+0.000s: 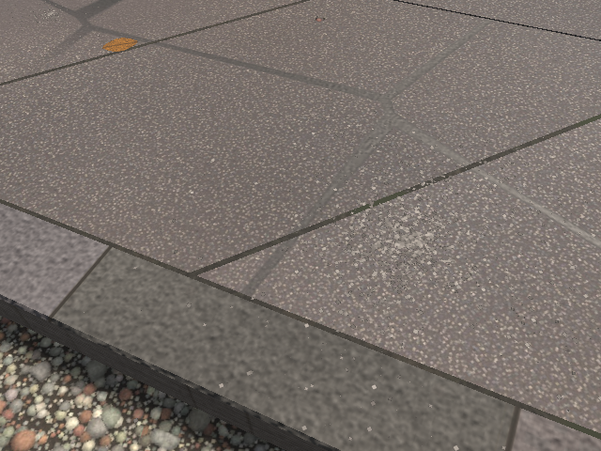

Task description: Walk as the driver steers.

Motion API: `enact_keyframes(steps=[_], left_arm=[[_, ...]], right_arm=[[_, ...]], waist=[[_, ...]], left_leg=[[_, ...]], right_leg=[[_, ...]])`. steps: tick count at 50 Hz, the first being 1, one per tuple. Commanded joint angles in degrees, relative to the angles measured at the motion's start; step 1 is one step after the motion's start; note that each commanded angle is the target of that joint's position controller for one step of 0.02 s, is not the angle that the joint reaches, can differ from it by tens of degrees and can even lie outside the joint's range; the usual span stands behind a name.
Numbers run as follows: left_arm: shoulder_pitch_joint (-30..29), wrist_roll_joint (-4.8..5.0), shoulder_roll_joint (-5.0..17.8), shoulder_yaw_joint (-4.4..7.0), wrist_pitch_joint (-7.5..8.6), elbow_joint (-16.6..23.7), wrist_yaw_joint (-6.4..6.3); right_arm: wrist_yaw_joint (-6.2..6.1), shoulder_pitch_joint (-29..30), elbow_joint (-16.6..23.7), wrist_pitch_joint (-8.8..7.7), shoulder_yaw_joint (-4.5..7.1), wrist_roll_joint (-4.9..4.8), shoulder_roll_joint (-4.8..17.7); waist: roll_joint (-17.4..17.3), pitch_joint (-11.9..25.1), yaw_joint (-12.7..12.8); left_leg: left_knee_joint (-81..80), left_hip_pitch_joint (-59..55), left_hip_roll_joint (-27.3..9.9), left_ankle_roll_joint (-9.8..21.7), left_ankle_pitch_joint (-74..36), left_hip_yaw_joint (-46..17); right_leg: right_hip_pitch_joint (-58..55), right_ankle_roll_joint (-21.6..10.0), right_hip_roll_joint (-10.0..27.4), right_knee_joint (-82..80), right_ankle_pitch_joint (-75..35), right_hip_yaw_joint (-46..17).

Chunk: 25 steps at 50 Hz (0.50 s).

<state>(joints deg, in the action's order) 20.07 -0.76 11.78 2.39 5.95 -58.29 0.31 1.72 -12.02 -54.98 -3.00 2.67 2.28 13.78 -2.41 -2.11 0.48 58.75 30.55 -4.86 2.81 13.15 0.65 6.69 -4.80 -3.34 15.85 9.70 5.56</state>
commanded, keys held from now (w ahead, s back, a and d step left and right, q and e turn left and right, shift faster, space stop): w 0.42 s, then w+e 0.58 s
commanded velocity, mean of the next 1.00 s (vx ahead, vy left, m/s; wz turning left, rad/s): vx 0.50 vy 0.00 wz -0.22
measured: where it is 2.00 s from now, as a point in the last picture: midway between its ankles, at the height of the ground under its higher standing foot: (415, 206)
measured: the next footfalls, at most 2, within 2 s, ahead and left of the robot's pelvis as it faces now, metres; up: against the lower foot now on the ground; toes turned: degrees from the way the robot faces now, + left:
left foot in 0.26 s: +0.29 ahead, +0.11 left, +0.00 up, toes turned +5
right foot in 0.84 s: +0.59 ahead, -0.03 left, +0.13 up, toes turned -15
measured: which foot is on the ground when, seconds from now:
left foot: up 0.00-0.24, down 0.26-0.86, up 0.88-1.00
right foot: down 0.00-0.28, up 0.30-0.82, down 0.84-1.00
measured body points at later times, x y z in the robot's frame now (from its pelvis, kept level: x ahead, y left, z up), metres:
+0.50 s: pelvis +0.25 +0.06 -0.01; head +0.25 +0.08 +0.44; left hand +0.31 +0.30 -0.16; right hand +0.23 -0.19 -0.15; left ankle +0.25 +0.11 -0.75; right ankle +0.23 -0.07 -0.59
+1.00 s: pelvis +0.54 +0.00 +0.06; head +0.55 +0.01 +0.51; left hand +0.63 +0.23 -0.10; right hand +0.55 -0.25 -0.07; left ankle +0.52 +0.19 -0.42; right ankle +0.55 -0.02 -0.62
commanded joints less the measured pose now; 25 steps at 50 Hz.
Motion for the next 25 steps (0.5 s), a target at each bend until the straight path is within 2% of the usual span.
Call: enact_keyframes(steps=[1, 5, 8, 9, 10, 11, 12, 13, 14, 15, 16, 17, 18, 19, 20, 22, 23, 24, 25], left_arm=[[3.15, 0.11, 6.13, 0.79, 0.84, 0.73, -0.29], [5.5, -0.11, 6.35, 0.53, 0.6, -0.43, -0.38], [5.93, -0.52, 7.24, 0.71, 0.37, -0.92, -0.65], [5.61, -0.56, 7.35, 0.77, 0.27, -1.04, -0.81], [5.29, -0.77, 7.11, 0.77, 0.12, -1.2, -0.97], [4.42, -0.73, 7.27, 0.83, -0.02, -1.11, -1.06], [2.65, -0.5, 7.35, 0.8, -0.33, -0.54, -1.06], [2.15, -0.11, 6.97, 0.57, -0.46, 0.08, -1.1], [3.57, -0.1, 4.03, -0.2, -0.6, 2.01, -1.18], [11.5, 1.34, 1.44, -0.16, -1.06, 0.69, -0.82], [8.36, -0.56, 4.9, 0.52, -1.74, -0.04, -0.89], [2.74, -1.08, 4.93, 0.78, -1.56, 1.4, -0.21], [0.96, -0.9, 3.81, 0.76, -1.54, 1.79, 0.19], [0.28, -1.48, 2.79, 0.69, -2.0, 2.23, 0.59], [1.46, -1.83, 1.72, 0.45, -2.66, 1.91, 1.02], [1.33, -1.57, 1.19, 0.59, -3.48, 2.01, 1.31], [0.96, -1.43, 0.41, 0.58, -3.93, 2.04, 1.04], [-1.07, -0.75, -1.08, 0.29, -4.71, 2.72, 0.16], [-4.87, -0.34, -1.42, 0.1, -5.05, 4.77, -0.46]], right_arm=[[0.42, 2.07, 3.17, 0.21, -0.02, 0.19, 1.39], [0.19, 10.27, 6.0, 0.11, -0.93, -0.51, 0.35], [-0.39, 11.62, 6.94, -0.05, -0.91, -0.86, 1.14], [-0.57, 11.13, 7.04, -0.23, -0.72, -0.87, 1.7], [-0.97, 8.66, 6.31, -0.3, -0.52, -0.86, 1.8], [-1.26, 5.45, 5.3, -0.63, -0.14, -0.64, 2.48], [-1.66, -2.22, 2.48, -1.2, 0.39, -0.3, 2.73], [-2.21, -10.81, -0.37, -1.86, 1.28, 0.34, 4.83], [-2.58, -17.42, -1.12, -2.3, 2.54, 1.38, 10.91], [-2.11, -16.05, -1.54, -0.93, 3.76, -0.28, 14.45], [-1.55, -9.78, 0.18, -0.39, 3.13, -1.64, 10.47], [-1.22, -4.29, 1.5, -0.45, 1.79, -1.96, 5.71], [-1.01, -3.29, 1.07, -0.56, 1.09, -1.4, 3.37], [-1.18, -3.82, 0.54, -0.99, 0.53, -1.2, 2.07], [-1.33, -4.22, -0.24, -1.48, 0.26, -1.27, 1.38], [-1.39, -7.36, -1.9, -2.51, 0.3, -1.18, 2.03], [-1.43, -10.34, -3.13, -2.88, 0.37, -0.92, 2.22], [-1.35, -14.46, -4.54, -3.05, 0.51, -0.55, 2.91], [-1.18, -15.78, -5.19, -3.06, 0.09, -0.63, 2.07]], waist=[[5.86, -1.22, -0.81], [6.68, -2.55, 0.94], [7.65, -2.2, 0.76], [7.71, -1.87, 0.24], [8.44, -0.71, -0.77], [7.73, 0.67, -2.2], [5.14, 4.24, -5.8], [2.6, 8.87, -8.69], [-6.85, 13.44, -8.76], [-17.4, 17.33, -4.4], [-5.18, 10.52, -3.16], [-0.8, 3.72, -2.4], [0.11, 0.17, -1.11], [-0.42, -0.81, -0.16], [-0.58, -0.58, 1.0], [0.41, 0.06, 1.52], [-0.08, 0.79, 0.8], [-2.34, 0.88, -0.52], [-1.39, -0.5, -0.91]], left_leg=[[-3.87, 5.92, -1.43, -1.59, -5.07, 1.42], [-17.91, 2.35, 0.51, -1.68, -9.94, 3.85], [-23.07, -1.06, 1.85, 0.02, -9.26, 3.9], [-24.01, -2.05, 2.1, 0.89, -8.12, 3.62], [-23.92, -4.63, 2.84, 1.92, -5.48, 4.01], [-25.47, -8.36, 4.11, 2.91, -3.69, 4.3], [-30.15, -16.75, 6.33, 3.57, -5.88, 5.38], [-32.88, -28.16, 3.91, 4.27, -8.34, 3.42], [-35.16, -37.94, -11.41, 5.99, -12.18, -14.29], [-42.78, -44.75, -18.73, 13.31, -8.4, -34.4], [-44.28, -37.58, -16.47, 12.91, 7.09, -30.6], [-46.88, -28.99, -13.76, 11.79, 13.99, -24.85], [-49.22, -24.03, -11.46, 10.26, 12.85, -21.29], [-50.01, -20.93, -9.48, 8.94, 8.12, -17.38], [-50.16, -19.03, -7.87, 8.12, 4.07, -14.19], [-49.64, -18.99, -7.04, 8.1, -3.93, -10.26], [-49.28, -19.8, -7.47, 8.89, -5.48, -9.15], [-48.19, -22.83, -9.18, 9.96, -4.99, -10.25], [-48.07, -23.72, -9.63, 9.59, 0.62, -9.63]], right_leg=[[-2.19, -6.42, 14.45, -8.28, -19.1, -9.42], [-2.6, -5.7, 13.03, -8.14, -22.38, -6.34], [-5.46, -4.91, 14.61, -5.24, -28.95, -6.03], [-6.81, -4.65, 15.43, -3.86, -31.05, -6.19], [-7.81, -4.53, 15.94, -0.87, -34.36, -5.91], [-8.25, -4.09, 15.75, 3.63, -39.19, -5.62], [-7.55, -3.29, 13.6, 13.51, -43.21, -4.48], [-1.49, -2.0, 10.72, 25.19, -34.58, -2.88], [9.85, -0.4, 5.65, 43.49, -6.25, 0.29], [25.05, 0.6, -1.79, 58.46, 20.52, -3.01], [29.21, -0.11, 3.02, 63.53, 17.28, -7.34], [30.7, -0.16, 5.19, 62.64, 12.02, -7.07], [30.64, 0.21, 6.54, 62.62, 9.44, -6.15], [29.7, 0.63, 7.66, 62.66, 7.61, -6.11], [28.24, 1.04, 8.29, 62.77, 5.58, -5.95], [30.05, 1.53, 7.83, 65.33, 3.33, -5.43], [32.76, 1.64, 6.69, 71.52, 3.84, -4.84], [40.67, 1.36, 5.16, 84.21, 8.05, -3.51], [48.59, 0.69, 5.51, 89.55, 9.57, -5.41]])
